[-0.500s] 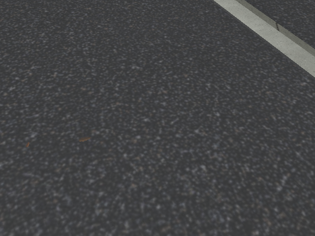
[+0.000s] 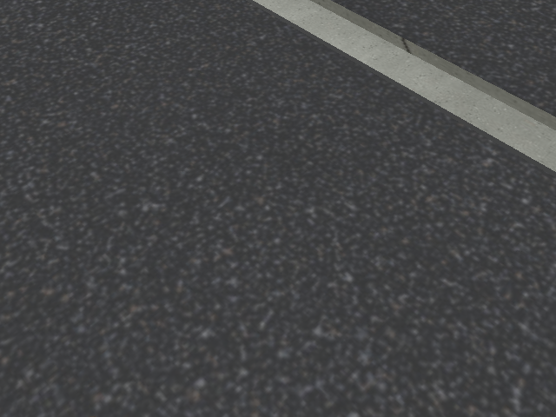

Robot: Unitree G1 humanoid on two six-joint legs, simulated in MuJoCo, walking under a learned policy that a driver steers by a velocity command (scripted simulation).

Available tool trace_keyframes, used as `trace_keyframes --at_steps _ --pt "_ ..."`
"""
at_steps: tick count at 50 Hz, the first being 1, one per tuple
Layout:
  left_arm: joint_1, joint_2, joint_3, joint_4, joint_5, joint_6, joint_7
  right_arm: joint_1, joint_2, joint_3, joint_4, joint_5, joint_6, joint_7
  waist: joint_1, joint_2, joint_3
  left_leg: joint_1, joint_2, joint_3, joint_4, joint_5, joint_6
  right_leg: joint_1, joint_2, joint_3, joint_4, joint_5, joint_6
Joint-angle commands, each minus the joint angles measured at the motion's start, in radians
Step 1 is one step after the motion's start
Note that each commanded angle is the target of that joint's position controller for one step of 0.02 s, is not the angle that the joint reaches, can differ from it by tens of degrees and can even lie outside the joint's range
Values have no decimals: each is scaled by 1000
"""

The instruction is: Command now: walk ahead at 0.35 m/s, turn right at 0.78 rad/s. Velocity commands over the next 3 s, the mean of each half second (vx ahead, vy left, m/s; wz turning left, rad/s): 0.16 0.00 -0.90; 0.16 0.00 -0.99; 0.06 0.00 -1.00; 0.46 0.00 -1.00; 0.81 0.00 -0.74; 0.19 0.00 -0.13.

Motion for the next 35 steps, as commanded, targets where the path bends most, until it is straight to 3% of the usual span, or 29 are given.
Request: trace_keyframes --at_steps 1,3,4,5,6,7,8,9,10,12,15,17,19,23,26,27,28,29,30,31,32,33,35 --pt "159 77 43 -30 3 -2 -28 -155 -210 -51 -120 26 0 -39 120 142 -160 -132 180 2 107 987 15 409 95 -86 -119 117 -9" --pt "356 169 92 4 0 19 -23 -216 -213 -59 -156 40 30 -33 222 136 -235 -157 197 -16 385 1044 -1 612 130 -78 -113 41 -67" --pt "467 201 113 30 0 28 -6 -257 -176 -50 -169 41 34 -19 285 44 -239 -254 146 -24 659 767 -38 750 113 -19 -207 117 -112" --pt "409 198 101 35 2 28 12 -242 -36 -17 -184 -3 35 9 192 -252 -132 -464 -25 -47 1016 -260 -75 770 29 163 -222 512 -156" --pt "264 251 89 -69 66 -1 12 -8 0 3 -207 -9 28 27 15 -327 -317 -695 -133 -256 1318 -391 -111 928 -203 686 -228 678 -419" --pt "172 269 106 -148 64 -1 3 0 -129 -9 -217 1 14 37 59 -186 -489 -721 -92 -400 1337 -287 -81 968 -285 881 -401 204 -479" --pt "119 220 96 -172 30 1 1 -137 -188 -24 -241 7 11 34 71 -22 -357 -745 -56 -402 1220 -194 -55 836 -233 824 -453 -75 -420" --pt "82 178 84 -173 -1 4 7 -201 -174 -28 -247 -7 20 19 42 114 -267 -724 -20 -397 1129 -131 -59 699 -177 758 -467 -194 -349" --pt "67 163 78 -177 -7 6 14 -221 -163 -28 -255 -17 33 10 24 117 -231 -673 -8 -401 1055 -109 -65 592 -142 703 -467 -132 -322" --pt "53 156 81 -181 3 23 35 -244 -149 -33 -263 -22 55 11 10 57 -187 -588 0 -387 903 -105 -81 469 -57 561 -446 61 -277" --pt "96 181 96 -172 2 52 70 -282 -79 -19 -263 -22 58 11 30 46 -239 -563 -37 -359 707 -40 -120 473 -8 496 -376 309 -240" --pt "88 189 101 -182 -3 77 86 -296 -75 -21 -259 -9 66 8 38 12 -281 -550 -48 -373 621 37 -136 494 4 508 -355 234 -206" --pt "74 180 100 -193 -7 92 92 -327 -79 -28 -259 -4 71 6 54 -37 -268 -538 -56 -381 545 88 -136 483 23 529 -355 78 -171" --pt "66 160 98 -207 0 103 82 -374 -89 -39 -262 -2 58 11 86 -118 -222 -489 -64 -401 378 93 -117 495 34 608 -332 -65 -144" --pt "29 151 94 -225 -6 105 72 -316 -114 -58 -236 0 41 25 61 -142 -216 -338 -50 -397 135 162 -87 481 60 658 -263 -103 -110" --pt "32 131 86 -228 -13 106 68 -282 -122 -65 -220 -2 40 26 50 -90 -221 -227 7 -400 16 284 -59 425 110 619 -180 -293 -78" --pt "123 70 67 -218 -4 108 63 -293 -171 -74 -235 -18 50 21 103 90 -273 -59 221 -562 31 380 33 286 205 486 32 -643 -34" --pt "124 125 80 -247 -8 100 57 -293 -204 -78 -253 -56 63 20 119 287 -237 -100 384 -772 -10 479 182 130 274 330 246 -734 19" --pt "111 218 103 -240 3 88 49 -297 -174 -81 -260 -53 60 15 112 284 -209 -146 439 -834 -31 413 243 73 171 290 407 -657 71" --pt "113 250 113 -211 -5 92 47 -333 -123 -68 -275 -40 64 5 107 211 -175 -167 372 -704 -15 311 213 62 122 260 468 -572 90" --pt "124 234 111 -186 -4 104 52 -344 -100 -59 -282 -28 74 -6 103 149 -153 -184 300 -601 -2 224 166 56 103 236 516 -505 100" --pt "135 206 102 -181 0 113 55 -345 -108 -56 -285 -19 82 -15 98 125 -131 -204 270 -538 -2 231 150 41 94 202 576 -461 107" --pt "105 161 80 -207 -6 108 48 -261 -146 -62 -265 -16 87 -27 59 156 -146 -156 254 -478 -73 53 129 -26 44 104 555 -374 102"
Next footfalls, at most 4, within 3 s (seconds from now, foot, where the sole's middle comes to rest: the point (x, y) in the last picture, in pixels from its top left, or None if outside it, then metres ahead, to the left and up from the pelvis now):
0.08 right None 0.29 -0.05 -0.77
0.56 left None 0.41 0.10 -0.77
1.06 right None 0.20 -0.12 -0.77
1.54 left None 0.42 -0.17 -0.77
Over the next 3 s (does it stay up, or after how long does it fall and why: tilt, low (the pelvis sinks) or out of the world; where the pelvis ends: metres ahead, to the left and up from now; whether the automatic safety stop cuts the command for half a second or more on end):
stays up -0.23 -0.63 0.00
